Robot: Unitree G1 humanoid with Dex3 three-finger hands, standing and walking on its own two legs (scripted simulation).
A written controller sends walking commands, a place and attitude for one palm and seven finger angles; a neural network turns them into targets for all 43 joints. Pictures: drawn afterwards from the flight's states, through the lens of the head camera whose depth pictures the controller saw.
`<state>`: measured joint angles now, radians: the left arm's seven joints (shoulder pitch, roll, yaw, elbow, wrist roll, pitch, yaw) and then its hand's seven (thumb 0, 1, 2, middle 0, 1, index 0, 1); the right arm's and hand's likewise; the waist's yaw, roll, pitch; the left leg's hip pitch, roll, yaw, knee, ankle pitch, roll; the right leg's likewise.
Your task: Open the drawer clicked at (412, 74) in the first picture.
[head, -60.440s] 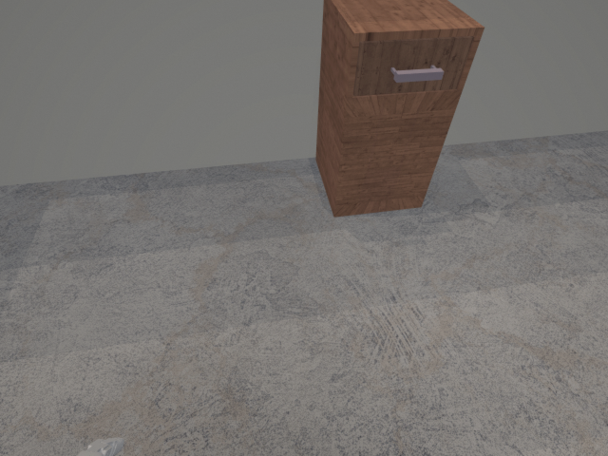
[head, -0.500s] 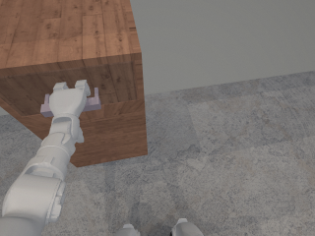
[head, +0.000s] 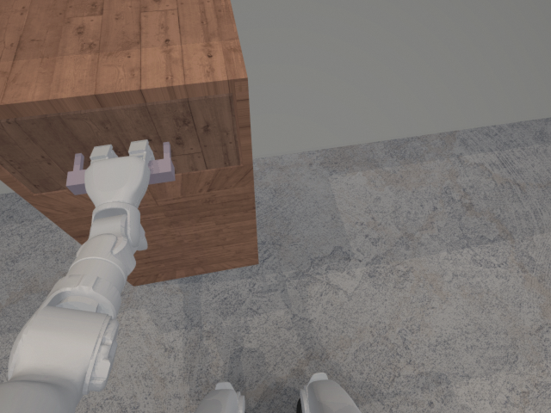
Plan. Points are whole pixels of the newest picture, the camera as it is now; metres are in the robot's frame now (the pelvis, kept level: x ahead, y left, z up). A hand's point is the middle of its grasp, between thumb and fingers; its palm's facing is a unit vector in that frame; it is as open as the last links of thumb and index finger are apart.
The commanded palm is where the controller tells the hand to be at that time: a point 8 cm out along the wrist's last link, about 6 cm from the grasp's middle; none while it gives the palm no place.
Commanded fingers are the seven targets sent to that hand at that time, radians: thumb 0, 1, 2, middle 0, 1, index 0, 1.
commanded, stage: lower the fingers behind the handle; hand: left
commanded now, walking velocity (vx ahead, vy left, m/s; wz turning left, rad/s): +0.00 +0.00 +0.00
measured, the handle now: (123, 164) +0.51 +0.23 +0.00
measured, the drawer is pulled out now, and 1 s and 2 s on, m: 0.00 0.00 0.02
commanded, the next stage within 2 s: close the thumb around the handle in 0.22 s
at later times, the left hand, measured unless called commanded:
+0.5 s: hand (126, 197) +0.46 +0.23 -0.02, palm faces -0.05 -0.03 -1.00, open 12.9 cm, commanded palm +0.44 +0.22 +0.03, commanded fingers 0.00 0.06 0.54 -0.34 -1.26 -0.34 -1.26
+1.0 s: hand (127, 197) +0.46 +0.23 -0.02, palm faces -0.04 -0.03 -1.00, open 6.1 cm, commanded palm +0.44 +0.22 +0.03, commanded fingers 0.00 0.90 0.90 -0.40 -1.35 -0.40 -1.35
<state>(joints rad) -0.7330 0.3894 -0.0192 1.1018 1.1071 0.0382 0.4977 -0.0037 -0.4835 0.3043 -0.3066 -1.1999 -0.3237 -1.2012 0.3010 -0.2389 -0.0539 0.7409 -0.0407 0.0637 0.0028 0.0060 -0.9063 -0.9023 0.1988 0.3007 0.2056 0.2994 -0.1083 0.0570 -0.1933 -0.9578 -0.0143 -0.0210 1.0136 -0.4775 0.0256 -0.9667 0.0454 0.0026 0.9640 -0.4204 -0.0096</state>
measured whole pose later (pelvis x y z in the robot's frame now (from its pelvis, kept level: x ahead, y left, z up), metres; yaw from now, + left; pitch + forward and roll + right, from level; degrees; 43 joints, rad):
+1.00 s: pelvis +0.00 +0.01 +0.00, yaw -1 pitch +24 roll -2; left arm -0.71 0.40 -0.01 1.08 1.10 0.02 0.50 0.00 0.63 0.78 -0.35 -1.34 -0.39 -1.34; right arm 0.31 -0.24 -0.05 0.74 -0.04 0.07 0.00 0.01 -0.91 -0.90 0.20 0.30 0.21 0.30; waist -0.11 0.06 -0.19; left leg -0.95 -0.01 -0.01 1.01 -0.48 0.04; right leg -0.96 0.05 0.01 0.96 -0.42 0.00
